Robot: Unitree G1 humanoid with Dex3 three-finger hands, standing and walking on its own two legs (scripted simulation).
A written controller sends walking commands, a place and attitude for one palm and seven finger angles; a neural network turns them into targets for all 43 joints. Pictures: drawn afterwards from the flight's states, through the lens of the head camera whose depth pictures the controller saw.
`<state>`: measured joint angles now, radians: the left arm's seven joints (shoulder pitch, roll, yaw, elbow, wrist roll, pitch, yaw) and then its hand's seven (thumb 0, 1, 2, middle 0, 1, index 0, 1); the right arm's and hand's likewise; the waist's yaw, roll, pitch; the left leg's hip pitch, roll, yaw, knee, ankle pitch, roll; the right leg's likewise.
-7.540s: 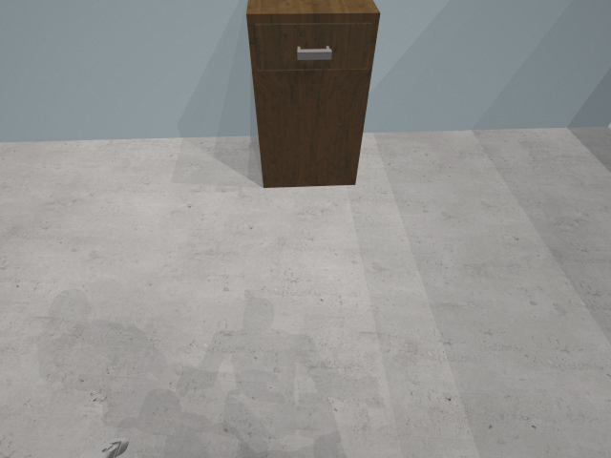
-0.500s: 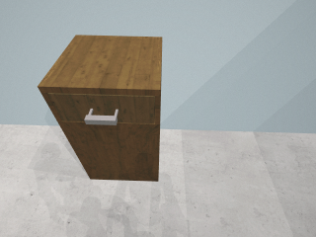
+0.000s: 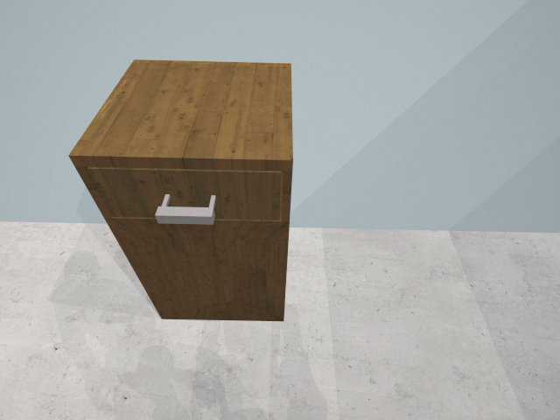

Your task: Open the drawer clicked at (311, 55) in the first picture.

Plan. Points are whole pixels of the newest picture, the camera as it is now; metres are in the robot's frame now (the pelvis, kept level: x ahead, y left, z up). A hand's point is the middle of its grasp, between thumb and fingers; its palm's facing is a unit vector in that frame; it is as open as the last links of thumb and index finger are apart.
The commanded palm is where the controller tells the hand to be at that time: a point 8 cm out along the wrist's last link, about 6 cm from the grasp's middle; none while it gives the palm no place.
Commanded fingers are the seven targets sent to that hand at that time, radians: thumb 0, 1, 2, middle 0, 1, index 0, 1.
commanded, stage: come to a stop and stand still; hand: left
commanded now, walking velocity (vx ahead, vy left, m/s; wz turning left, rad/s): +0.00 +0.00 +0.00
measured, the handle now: (187, 207) +0.56 +0.25 -0.09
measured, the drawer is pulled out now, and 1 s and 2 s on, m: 0.00 0.00 0.00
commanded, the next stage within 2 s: look again from close up in 0.62 s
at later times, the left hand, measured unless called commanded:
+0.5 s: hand out of the picture +0.00 +0.16 -0.18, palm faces +0.04 -0.99 -0.17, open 7.3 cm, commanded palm none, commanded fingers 0.00 0.90 0.90 -0.20 -0.30 -0.20 -0.30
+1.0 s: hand out of the picture +0.01 +0.19 -0.18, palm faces +0.02 -0.98 -0.20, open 7.3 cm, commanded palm none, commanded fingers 0.00 0.90 0.90 -0.20 -0.30 -0.20 -0.30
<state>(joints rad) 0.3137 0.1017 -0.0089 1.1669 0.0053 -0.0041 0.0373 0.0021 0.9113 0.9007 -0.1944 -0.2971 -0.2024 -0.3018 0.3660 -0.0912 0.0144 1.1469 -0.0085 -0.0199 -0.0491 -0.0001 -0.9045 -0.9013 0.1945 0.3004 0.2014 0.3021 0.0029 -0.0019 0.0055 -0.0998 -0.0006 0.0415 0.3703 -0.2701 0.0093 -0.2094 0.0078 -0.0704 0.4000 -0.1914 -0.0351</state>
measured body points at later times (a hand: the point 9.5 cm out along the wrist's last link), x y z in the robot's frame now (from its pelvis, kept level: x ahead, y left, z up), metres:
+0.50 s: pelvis +0.02 +0.01 +0.00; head +0.04 +0.01 +0.45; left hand +0.00 +0.22 -0.16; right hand +0.00 -0.20 -0.16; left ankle -0.05 +0.11 -0.74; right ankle +0.01 -0.09 -0.74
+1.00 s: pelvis +0.01 +0.02 -0.01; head +0.02 +0.01 +0.44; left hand +0.01 +0.24 -0.16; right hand +0.01 -0.20 -0.17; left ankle -0.05 +0.11 -0.74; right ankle +0.01 -0.09 -0.74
